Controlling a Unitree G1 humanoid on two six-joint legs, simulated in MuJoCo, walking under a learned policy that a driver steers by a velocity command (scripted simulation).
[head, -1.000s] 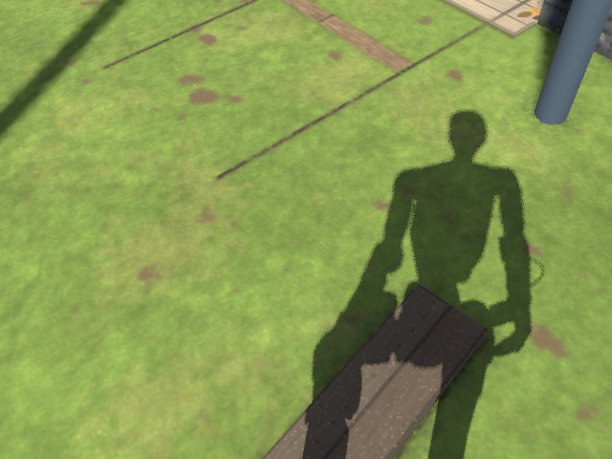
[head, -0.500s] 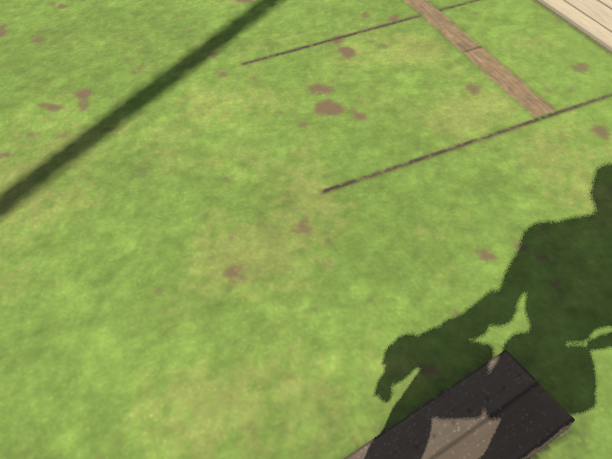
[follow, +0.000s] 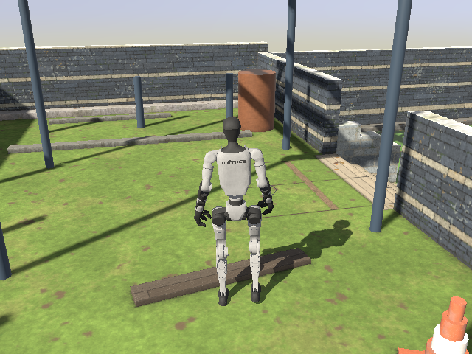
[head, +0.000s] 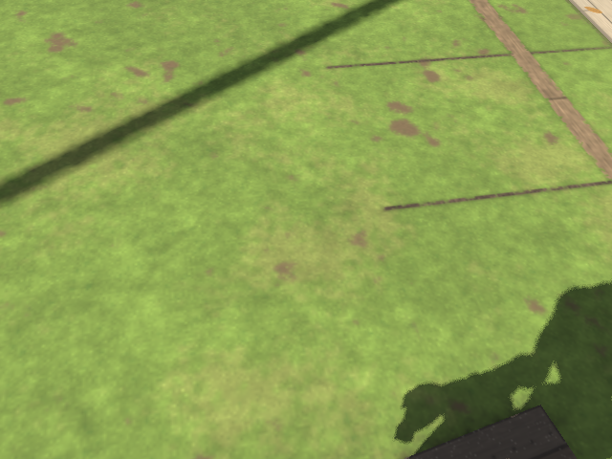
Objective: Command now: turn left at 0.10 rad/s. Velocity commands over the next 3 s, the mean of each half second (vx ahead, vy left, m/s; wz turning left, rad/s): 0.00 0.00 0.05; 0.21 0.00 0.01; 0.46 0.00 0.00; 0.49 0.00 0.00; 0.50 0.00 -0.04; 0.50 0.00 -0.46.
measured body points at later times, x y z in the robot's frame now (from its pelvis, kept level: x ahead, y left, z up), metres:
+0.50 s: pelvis -0.01 +0.00 +0.00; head +0.00 +0.00 +0.45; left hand +0.04 +0.23 -0.15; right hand +0.04 -0.25 -0.14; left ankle -0.01 +0.09 -0.74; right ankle -0.02 -0.12 -0.74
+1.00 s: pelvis +0.06 -0.05 +0.00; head +0.06 -0.06 +0.45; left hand +0.02 +0.19 -0.15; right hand +0.08 -0.29 -0.16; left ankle +0.01 +0.07 -0.66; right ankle +0.02 -0.12 -0.74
